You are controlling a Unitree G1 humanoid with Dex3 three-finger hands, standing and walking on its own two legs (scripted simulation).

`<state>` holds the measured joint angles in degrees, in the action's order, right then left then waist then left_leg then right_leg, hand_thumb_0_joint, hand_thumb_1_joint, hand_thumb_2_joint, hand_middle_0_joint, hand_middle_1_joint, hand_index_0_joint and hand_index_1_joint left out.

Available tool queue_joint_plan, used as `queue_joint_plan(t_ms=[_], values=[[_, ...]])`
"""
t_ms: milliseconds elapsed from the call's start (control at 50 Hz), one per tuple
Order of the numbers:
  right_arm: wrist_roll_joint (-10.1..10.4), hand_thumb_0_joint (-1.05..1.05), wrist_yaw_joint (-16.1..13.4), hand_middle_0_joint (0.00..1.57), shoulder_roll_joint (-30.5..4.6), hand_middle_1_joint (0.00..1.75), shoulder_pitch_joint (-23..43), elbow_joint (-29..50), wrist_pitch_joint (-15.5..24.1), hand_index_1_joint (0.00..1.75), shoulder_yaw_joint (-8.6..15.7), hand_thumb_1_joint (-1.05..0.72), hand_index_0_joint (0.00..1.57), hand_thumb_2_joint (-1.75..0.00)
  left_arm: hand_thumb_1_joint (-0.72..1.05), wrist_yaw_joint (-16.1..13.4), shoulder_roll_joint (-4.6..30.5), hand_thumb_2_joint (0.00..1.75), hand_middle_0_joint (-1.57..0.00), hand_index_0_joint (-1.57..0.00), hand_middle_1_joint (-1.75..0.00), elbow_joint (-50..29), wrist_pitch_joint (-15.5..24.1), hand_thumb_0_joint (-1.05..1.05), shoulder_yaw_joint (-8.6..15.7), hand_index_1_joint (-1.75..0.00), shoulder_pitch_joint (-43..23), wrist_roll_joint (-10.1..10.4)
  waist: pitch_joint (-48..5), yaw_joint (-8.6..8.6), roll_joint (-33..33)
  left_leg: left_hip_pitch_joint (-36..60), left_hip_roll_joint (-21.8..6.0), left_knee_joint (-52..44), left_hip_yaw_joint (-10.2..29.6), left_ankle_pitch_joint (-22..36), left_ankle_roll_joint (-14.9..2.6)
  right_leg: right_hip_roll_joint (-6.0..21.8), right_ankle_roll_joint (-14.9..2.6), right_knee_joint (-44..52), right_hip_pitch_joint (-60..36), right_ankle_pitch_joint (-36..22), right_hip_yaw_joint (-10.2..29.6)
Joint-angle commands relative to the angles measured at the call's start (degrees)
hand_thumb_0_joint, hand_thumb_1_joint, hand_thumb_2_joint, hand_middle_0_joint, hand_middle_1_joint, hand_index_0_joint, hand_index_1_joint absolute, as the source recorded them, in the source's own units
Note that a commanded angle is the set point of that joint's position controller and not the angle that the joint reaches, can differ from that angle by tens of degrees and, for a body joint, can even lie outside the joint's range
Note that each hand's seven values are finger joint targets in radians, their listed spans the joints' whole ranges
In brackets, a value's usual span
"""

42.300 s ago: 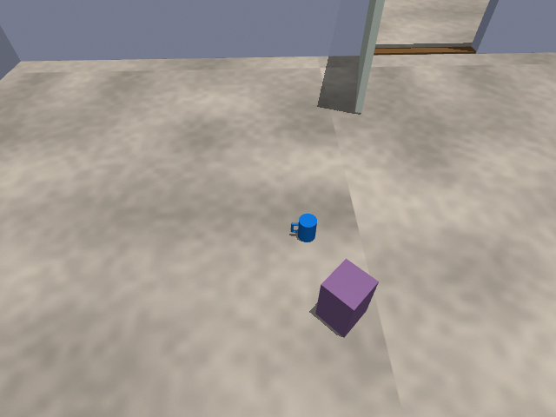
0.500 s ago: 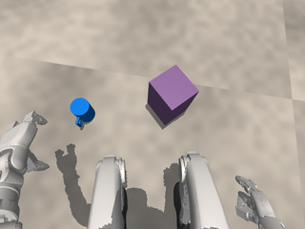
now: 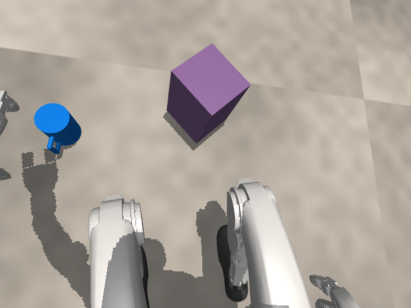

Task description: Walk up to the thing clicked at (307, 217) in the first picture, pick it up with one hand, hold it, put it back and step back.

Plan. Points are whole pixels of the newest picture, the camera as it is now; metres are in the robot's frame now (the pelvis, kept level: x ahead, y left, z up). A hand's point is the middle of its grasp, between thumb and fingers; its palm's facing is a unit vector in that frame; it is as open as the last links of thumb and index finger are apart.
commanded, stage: rise first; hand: left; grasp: from above
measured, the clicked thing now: (58, 131) +0.53 +0.33 -0.32
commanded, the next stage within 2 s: none
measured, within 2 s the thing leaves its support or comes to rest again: neither
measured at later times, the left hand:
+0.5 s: hand (8, 136) +0.46 +0.36 -0.17, palm faces -0.44 -0.05 -0.90, open 14.1 cm
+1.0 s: hand (18, 131) +0.48 +0.36 -0.19, palm faces -0.44 -0.07 -0.89, open 14.2 cm
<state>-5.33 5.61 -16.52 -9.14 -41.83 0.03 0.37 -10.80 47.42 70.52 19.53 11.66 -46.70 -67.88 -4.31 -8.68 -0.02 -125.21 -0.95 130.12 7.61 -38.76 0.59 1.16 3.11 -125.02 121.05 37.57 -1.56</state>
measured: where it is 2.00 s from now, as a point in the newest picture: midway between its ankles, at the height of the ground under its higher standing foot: (186, 285)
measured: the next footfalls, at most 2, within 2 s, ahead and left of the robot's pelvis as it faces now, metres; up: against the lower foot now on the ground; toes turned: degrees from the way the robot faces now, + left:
none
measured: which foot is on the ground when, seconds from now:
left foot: down 0.00-1.00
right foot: down 0.00-1.00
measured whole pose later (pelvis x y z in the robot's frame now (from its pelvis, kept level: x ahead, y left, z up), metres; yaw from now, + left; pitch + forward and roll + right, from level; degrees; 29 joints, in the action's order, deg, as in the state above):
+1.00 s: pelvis +0.01 +0.01 -0.04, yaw -3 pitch +34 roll -11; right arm -9.4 8.2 -16.6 -8.9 -39.9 -1.8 -5.2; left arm -16.9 55.1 80.9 19.0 11.0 -56.8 -75.4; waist -0.5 -14.3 1.4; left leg -132.4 -0.4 137.5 9.4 -40.3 -0.4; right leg 0.6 4.0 -130.3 126.5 38.8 -2.5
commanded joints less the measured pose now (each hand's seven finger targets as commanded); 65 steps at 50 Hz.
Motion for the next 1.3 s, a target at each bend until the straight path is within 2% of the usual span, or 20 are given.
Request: queue_joint_plan(t_ms=[0,60,80,180,240,320,360,500,540,560,580,660,680,720,920,1120,1180,1220,1260,1280], values=[[-1.0,0.00,0.0,0.20,-13.5,0.30,-9.9,1.8,-0.3,0.30,3.9,-0.90,0.20,-0.90,-0.50,-3.7,19.6,0.97,-0.08,-0.09,-1.00,-6.5,0.5,0.00,2.6,-0.99,-17.9,-1.9,-37.0,0.57,-15.5,30.9,1.2,-15.5,-3.9,8.2,-1.65,-1.4,-4.87,10.8,-13.0,-7.5,-5.8],[-1.7,0.00,0.4,0.20,-13.8,0.30,-10.3,1.6,-0.9,0.30,3.5,-0.90,0.20,-0.90,-0.50,-4.2,19.8,0.97,-0.07,-0.08,-1.01,-5.6,0.8,0.00,1.8,-1.00,-19.8,-3.2,-37.3,-0.84,-16.7,31.6,1.2,-14.4,-3.5,10.4,-1.50,-1.4,-4.82,9.6,-11.7,-8.8,-6.0],[-1.8,0.00,0.3,0.20,-13.9,0.30,-10.4,1.4,-1.1,0.30,3.5,-0.90,0.20,-0.90,-0.50,-4.5,21.2,0.97,-0.08,-0.08,-1.00,-5.5,0.8,0.00,2.5,-0.99,-20.1,-3.7,-37.8,-0.62,-16.1,31.5,1.3,-13.7,-3.9,10.5,-1.76,-1.5,-4.79,10.0,-12.4,-9.1,-5.9],[-3.0,0.00,0.7,0.20,-14.0,0.30,-10.7,1.1,-1.7,0.30,2.5,-0.91,0.20,-0.90,-0.51,-5.5,20.9,0.97,-0.07,-0.08,-1.01,-2.6,1.5,0.00,1.5,-1.00,-21.4,-5.6,-36.5,-2.03,-16.7,30.8,1.2,-12.6,-3.3,10.3,-1.68,-1.5,-4.55,8.6,-10.4,-8.7,-6.5],[-3.5,0.00,0.8,0.20,-14.2,0.30,-10.8,1.2,-1.9,0.30,2.1,-0.91,0.20,-0.90,-0.52,-6.5,22.9,0.98,-0.07,-0.08,-1.02,-2.3,1.9,0.00,2.3,-1.01,-23.2,-6.7,-37.5,-2.23,-17.4,30.5,1.2,-11.7,-3.5,10.8,-1.69,-1.7,-4.58,8.2,-10.7,-9.2,-6.6],[-3.8,0.00,0.9,0.20,-14.2,0.30,-10.2,1.2,-1.9,0.30,1.5,-0.91,0.20,-0.90,-0.53,-7.7,21.9,0.99,-0.06,-0.07,-1.03,0.8,1.4,0.00,1.4,-1.02,-24.4,-6.8,-35.0,-3.03,-17.9,28.7,1.1,-11.7,-3.4,8.1,-1.73,-1.7,-4.54,7.5,-8.0,-7.8,-7.0],[-4.1,0.00,0.9,0.20,-14.6,0.30,-10.8,1.0,-1.8,0.30,1.2,-0.91,0.20,-0.91,-0.54,-8.0,22.9,0.99,-0.06,-0.07,-1.03,1.2,0.9,0.00,1.6,-1.03,-24.2,-7.5,-36.2,-2.98,-18.3,30.4,1.0,-10.9,-3.2,10.0,-1.70,-1.7,-4.54,7.3,-8.3,-8.8,-7.1],[-4.4,0.00,1.2,0.20,-14.7,0.30,-11.4,1.2,-1.8,0.30,0.5,-0.91,0.20,-0.91,-0.54,-8.0,23.4,0.98,-0.06,-0.07,-1.05,2.2,0.2,0.00,1.1,-1.04,-26.1,-6.9,-35.6,-4.41,-18.4,28.3,1.1,-9.5,-3.3,10.5,-1.94,-1.7,-4.31,6.9,-9.0,-10.1,-6.9],[-4.5,0.00,1.1,0.20,-14.9,0.30,-11.3,1.3,-1.8,0.30,0.5,-0.91,0.20,-0.90,-0.54,-8.3,25.1,0.99,-0.06,-0.07,-1.04,1.7,0.3,0.00,2.1,-1.03,-26.3,-7.0,-36.3,-3.91,-18.5,27.4,1.2,-9.1,-3.7,10.0,-2.01,-1.9,-4.32,6.8,-9.8,-9.9,-6.9],[-4.6,0.00,1.3,0.20,-14.7,0.30,-11.8,1.5,-1.8,0.30,0.1,-0.91,0.20,-0.91,-0.55,-8.2,24.3,0.99,-0.06,-0.06,-1.05,3.5,-0.1,0.00,1.8,-1.04,-24.4,-7.0,-35.7,-3.96,-18.1,28.3,1.1,-9.1,-3.3,10.5,-1.92,-1.8,-4.32,6.9,-9.6,-10.0,-7.1],[-4.6,0.00,1.4,0.20,-14.7,0.30,-11.5,1.4,-1.8,0.30,-0.1,-0.91,0.20,-0.91,-0.55,-8.2,24.3,0.99,-0.06,-0.06,-1.05,2.1,0.1,0.00,1.3,-1.04,-26.5,-6.8,-35.4,-4.65,-19.0,27.5,1.1,-9.2,-3.4,10.3,-1.88,-1.8,-4.35,6.5,-9.4,-10.1,-7.1],[-4.5,0.00,1.5,0.20,-15.1,0.30,-12.0,1.6,-1.9,0.30,-0.4,-0.91,0.20,-0.91,-0.56,-8.3,24.8,1.00,-0.06,-0.06,-1.04,2.4,-0.2,0.00,1.8,-1.04,-25.2,-6.9,-36.6,-4.39,-19.1,28.0,1.1,-8.8,-3.3,11.8,-1.79,-1.9,-4.35,6.3,-10.2,-11.3,-7.2],[-4.2,0.00,1.5,0.20,-15.2,0.30,-11.9,1.6,-1.9,0.30,-0.2,-0.92,0.20,-0.91,-0.61,-8.3,25.8,1.08,-0.06,-0.03,-1.00,1.9,-0.4,0.00,2.3,-1.04,-25.2,-6.7,-36.8,-4.08,-19.2,28.4,1.1,-8.9,-3.2,11.7,-1.78,-2.0,-4.49,6.3,-9.8,-11.1,-7.1],[-4.5,0.00,1.6,0.20,-15.0,0.30,-12.1,1.7,-1.9,0.30,-0.4,-0.91,0.20,-0.91,-0.58,-8.1,24.4,1.02,-0.06,-0.06,-1.04,1.4,-0.5,0.00,1.4,-1.04,-25.7,-6.5,-36.1,-4.65,-20.1,29.0,0.9,-8.9,-2.9,12.6,-1.67,-1.9,-4.41,6.1,-9.3,-11.6,-7.3],[-4.3,0.00,1.9,0.20,-15.7,0.30,-12.0,1.8,-2.0,0.30,-0.7,-0.91,0.20,-0.91,-0.57,-8.1,25.0,1.02,-0.06,-0.06,-1.04,1.2,-0.5,0.00,1.4,-1.04,-27.1,-6.0,-35.3,-5.52,-21.2,28.0,0.9,-8.8,-2.5,11.5,-1.66,-1.8,-4.24,5.3,-8.2,-11.2,-7.7],[-4.2,0.00,2.2,0.20,-15.6,0.30,-12.2,1.9,-1.9,0.30,-1.5,-0.92,0.20,-0.91,-0.58,-8.4,26.2,1.03,-0.07,-0.06,-1.04,2.3,-0.4,0.00,1.4,-1.04,-28.4,-6.4,-35.0,-6.38,-21.4,27.4,0.9,-7.1,-2.7,13.1,-1.90,-2.0,-4.11,5.1,-9.1,-12.8,-7.7],[-4.1,0.00,2.2,0.20,-15.6,0.30,-12.1,2.1,-1.9,0.30,-1.8,-0.92,0.20,-0.91,-0.58,-8.1,25.4,1.03,-0.07,-0.06,-1.03,4.3,-0.5,0.00,0.4,-1.04,-27.9,-6.9,-33.9,-6.79,-20.8,26.4,1.0,-6.8,-2.9,12.2,-1.89,-2.3,-4.36,5.1,-8.6,-12.1,-7.7],[-4.0,0.00,2.2,0.20,-15.7,0.30,-12.1,2.1,-1.9,0.30,-1.8,-0.92,0.20,-0.91,-0.59,-8.3,26.6,1.03,-0.07,-0.06,-1.03,4.5,-0.6,0.00,1.3,-1.04,-27.8,-6.7,-33.2,-6.26,-20.6,26.5,0.9,-7.1,-2.6,11.4,-1.88,-2.2,-4.30,5.1,-8.2,-11.5,-7.9],[-4.3,0.00,2.2,0.20,-16.1,0.30,-11.9,2.1,-2.0,0.30,-2.1,-0.91,0.20,-0.91,-0.58,-8.3,26.5,1.03,-0.07,-0.06,-1.03,3.3,-0.2,0.00,0.6,-1.04,-29.8,-7.1,-34.7,-7.13,-21.8,26.4,0.9,-6.9,-2.5,11.8,-1.80,-2.3,-4.13,4.6,-8.7,-11.9,-8.2],[-4.1,0.00,2.2,0.20,-16.1,0.30,-11.7,2.2,-2.1,0.30,-1.9,-0.91,0.20,-0.91,-0.57,-8.4,27.1,1.02,-0.07,-0.06,-1.03,4.2,-0.2,0.00,1.2,-1.04,-28.8,-7.1,-34.7,-6.52,-21.4,26.2,1.0,-7.1,-2.4,11.7,-1.81,-2.2,-4.19,4.3,-8.5,-11.8,-8.2]])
